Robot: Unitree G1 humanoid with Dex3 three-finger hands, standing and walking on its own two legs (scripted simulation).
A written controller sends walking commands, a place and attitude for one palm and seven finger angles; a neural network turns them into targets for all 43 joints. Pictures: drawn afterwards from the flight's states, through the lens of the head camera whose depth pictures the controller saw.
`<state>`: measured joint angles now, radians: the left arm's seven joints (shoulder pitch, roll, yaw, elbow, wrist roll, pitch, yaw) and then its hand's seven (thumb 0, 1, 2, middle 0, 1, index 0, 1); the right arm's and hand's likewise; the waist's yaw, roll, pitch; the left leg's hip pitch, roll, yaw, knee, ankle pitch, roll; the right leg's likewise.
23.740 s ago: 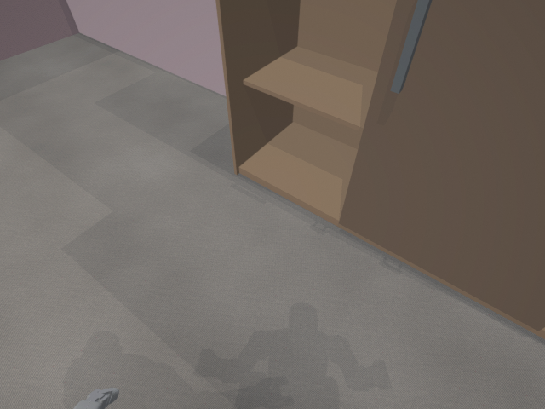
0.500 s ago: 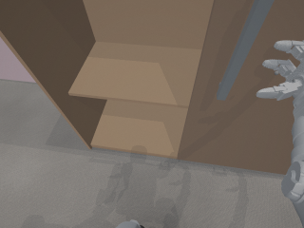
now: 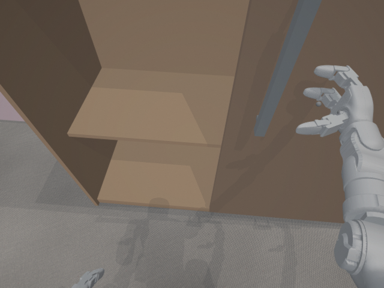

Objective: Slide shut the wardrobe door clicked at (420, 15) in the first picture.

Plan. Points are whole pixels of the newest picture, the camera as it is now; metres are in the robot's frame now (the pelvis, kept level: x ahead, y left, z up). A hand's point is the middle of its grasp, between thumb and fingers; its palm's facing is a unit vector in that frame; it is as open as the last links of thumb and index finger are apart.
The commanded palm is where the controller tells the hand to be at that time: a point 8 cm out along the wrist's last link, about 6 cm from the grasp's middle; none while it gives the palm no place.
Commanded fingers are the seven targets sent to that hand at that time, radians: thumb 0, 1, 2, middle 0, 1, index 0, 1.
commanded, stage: move the hooked fingers beside the handle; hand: right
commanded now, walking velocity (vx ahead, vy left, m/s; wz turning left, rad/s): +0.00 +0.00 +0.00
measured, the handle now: (277, 75) +0.52 -0.10 +0.17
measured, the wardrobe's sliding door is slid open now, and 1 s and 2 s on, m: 0.60 0.60 0.60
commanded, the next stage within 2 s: feel for the door with the fingertips in 0.32 s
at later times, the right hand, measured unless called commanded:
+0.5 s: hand (321, 99) +0.47 -0.18 +0.16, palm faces -0.05 +1.00 -0.01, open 14.0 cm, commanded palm +0.45 -0.23 +0.15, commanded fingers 0.00 0.50 -0.30 0.30 1.20 0.30 1.20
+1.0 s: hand (301, 97) +0.48 -0.15 +0.16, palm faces -0.03 +1.00 -0.01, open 13.9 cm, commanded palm +0.45 -0.19 +0.15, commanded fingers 0.00 0.50 -0.30 0.30 1.20 0.30 1.20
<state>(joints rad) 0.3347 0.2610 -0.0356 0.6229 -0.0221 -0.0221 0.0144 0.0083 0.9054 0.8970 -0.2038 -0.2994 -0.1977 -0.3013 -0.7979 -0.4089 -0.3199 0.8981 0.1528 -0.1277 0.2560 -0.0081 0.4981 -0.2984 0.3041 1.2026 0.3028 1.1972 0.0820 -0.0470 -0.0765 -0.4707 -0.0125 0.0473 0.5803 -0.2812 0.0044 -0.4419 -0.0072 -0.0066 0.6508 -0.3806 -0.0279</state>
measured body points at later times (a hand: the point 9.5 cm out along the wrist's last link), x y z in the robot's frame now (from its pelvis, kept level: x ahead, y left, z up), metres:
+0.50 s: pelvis -0.02 +0.00 +0.00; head +0.04 +0.00 +0.44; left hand -0.02 +0.27 -0.12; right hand +0.47 -0.24 +0.17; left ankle +0.00 +0.12 -0.73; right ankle -0.04 -0.10 -0.73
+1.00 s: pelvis -0.01 +0.00 +0.00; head +0.04 +0.00 +0.45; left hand +0.03 +0.25 -0.12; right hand +0.47 -0.20 +0.16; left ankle +0.00 +0.12 -0.72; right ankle -0.04 -0.10 -0.73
